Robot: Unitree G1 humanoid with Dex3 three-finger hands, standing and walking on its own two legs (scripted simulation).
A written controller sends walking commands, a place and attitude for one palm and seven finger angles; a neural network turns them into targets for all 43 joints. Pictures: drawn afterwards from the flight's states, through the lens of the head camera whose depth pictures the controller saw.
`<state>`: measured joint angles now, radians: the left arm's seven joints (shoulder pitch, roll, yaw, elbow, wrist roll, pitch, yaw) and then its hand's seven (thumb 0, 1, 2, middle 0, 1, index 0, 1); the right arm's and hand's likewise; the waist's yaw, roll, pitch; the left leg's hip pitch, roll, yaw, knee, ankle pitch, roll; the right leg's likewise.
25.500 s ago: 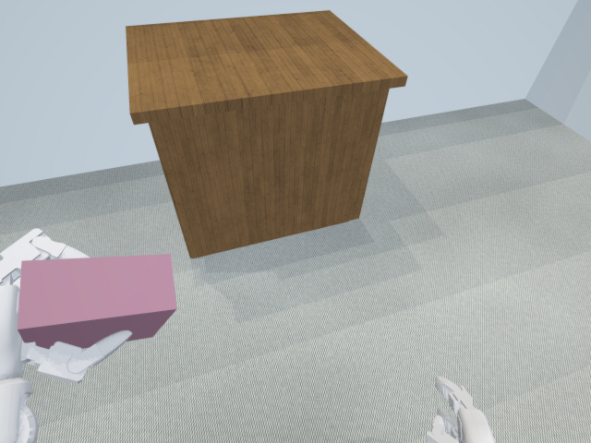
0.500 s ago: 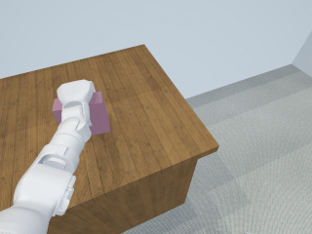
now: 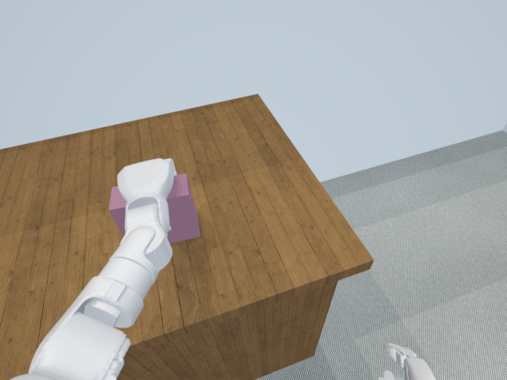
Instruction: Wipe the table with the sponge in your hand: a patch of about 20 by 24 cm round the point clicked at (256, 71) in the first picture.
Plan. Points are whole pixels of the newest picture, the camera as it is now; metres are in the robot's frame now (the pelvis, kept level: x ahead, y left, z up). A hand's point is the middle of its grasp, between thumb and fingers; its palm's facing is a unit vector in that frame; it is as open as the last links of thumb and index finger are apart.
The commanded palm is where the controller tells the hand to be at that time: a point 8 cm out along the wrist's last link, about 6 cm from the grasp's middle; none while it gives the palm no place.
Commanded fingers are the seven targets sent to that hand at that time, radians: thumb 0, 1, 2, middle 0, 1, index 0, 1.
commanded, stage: wipe back along the third lane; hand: left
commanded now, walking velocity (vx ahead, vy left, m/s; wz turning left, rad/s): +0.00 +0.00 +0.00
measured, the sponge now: (161, 220) +0.39 +0.21 +0.03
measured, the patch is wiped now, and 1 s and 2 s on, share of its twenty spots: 0.95 0.95 0.95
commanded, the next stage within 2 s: slide back across to the middle lane in 1.08 s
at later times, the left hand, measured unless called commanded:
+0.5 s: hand (163, 227) +0.33 +0.18 +0.08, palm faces +0.03 -0.08 -1.00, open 9.9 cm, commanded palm +0.29 +0.17 +0.12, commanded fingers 0.00 0.10 1.30 -1.20 -1.60 -1.20 -1.60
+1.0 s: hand (170, 255) +0.28 +0.15 +0.08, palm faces +0.04 -0.07 -1.00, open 9.9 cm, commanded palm +0.24 +0.14 +0.11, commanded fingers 0.00 0.10 1.30 -1.20 -1.60 -1.20 -1.60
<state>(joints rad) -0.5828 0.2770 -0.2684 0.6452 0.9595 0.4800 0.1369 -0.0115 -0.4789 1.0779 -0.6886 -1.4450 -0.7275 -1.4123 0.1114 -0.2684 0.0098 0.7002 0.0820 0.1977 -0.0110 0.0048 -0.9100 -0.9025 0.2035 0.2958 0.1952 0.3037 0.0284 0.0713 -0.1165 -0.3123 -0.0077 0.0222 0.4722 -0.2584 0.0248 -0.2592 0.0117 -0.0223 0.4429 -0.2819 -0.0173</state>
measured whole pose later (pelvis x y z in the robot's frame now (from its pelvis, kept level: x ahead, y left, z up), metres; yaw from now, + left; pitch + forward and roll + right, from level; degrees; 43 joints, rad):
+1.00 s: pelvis -0.03 -0.03 +0.00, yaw -1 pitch -1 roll +1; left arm -0.21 0.26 -0.37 0.20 0.98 0.56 0.11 0.01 -0.47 1.07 -0.68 -1.44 -0.73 -1.41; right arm 0.03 -0.27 0.02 0.67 0.09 0.19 0.04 0.01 -0.91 -0.90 0.20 0.30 0.19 0.30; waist 0.07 0.11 -0.08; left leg -0.21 0.01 0.02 0.46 -0.23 -0.01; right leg -0.19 0.03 -0.02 0.49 -0.28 -0.05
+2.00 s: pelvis -0.03 -0.03 +0.00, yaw -1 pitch -3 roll +1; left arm 0.02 0.43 -0.14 0.00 0.91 0.40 0.00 -0.01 -0.50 1.07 -0.71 -1.41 -0.77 -1.35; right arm 0.04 -0.29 0.02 0.69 0.06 0.10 -0.04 0.01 -0.91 -0.90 0.20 0.30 0.19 0.30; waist 0.09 0.11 -0.02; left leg -0.17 0.03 0.02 0.45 -0.23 -0.01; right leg -0.14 0.05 -0.02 0.46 -0.27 -0.07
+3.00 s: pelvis -0.04 -0.03 +0.00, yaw +0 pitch +4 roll +0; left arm -0.53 0.46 -0.09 0.70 0.97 0.18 0.05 0.01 -0.54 1.09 -0.76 -1.35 -0.82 -1.32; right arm 0.18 -0.29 0.00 0.73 0.08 0.11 -0.06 0.01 -0.91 -0.90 0.20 0.30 0.20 0.30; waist 0.03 0.09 -0.06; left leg -0.35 0.02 -0.01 0.49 -0.21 0.00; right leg -0.31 0.05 -0.04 0.48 -0.24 -0.05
